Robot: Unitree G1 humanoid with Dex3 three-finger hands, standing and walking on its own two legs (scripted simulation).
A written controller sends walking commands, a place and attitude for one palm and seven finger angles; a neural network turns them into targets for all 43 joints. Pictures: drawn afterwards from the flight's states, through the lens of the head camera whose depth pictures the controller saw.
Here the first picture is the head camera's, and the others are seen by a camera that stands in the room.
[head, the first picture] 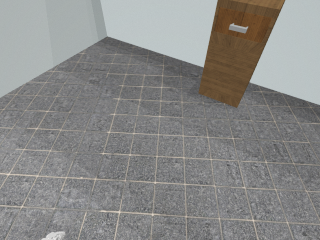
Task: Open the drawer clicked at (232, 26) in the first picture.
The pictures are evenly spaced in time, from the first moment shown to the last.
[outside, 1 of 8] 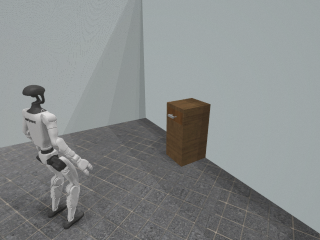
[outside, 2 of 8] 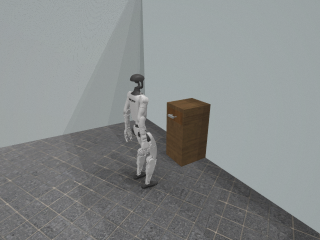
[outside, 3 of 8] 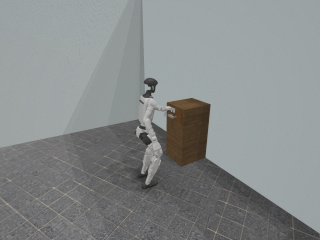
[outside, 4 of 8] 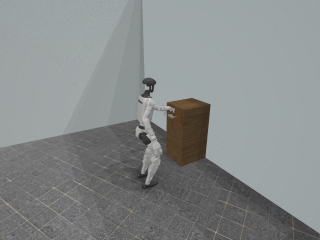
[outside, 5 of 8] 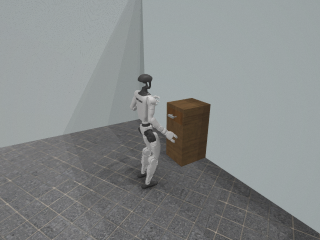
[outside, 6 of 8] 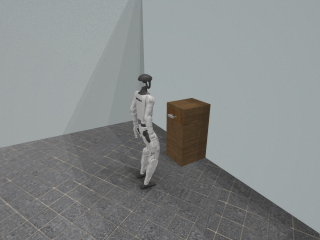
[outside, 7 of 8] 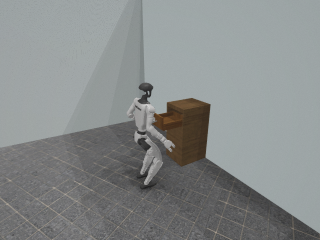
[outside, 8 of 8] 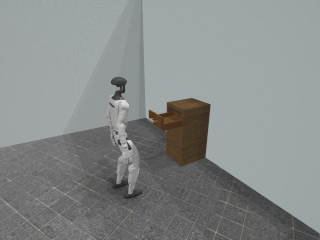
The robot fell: no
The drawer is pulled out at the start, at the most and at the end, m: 0.00 0.30 0.30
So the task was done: yes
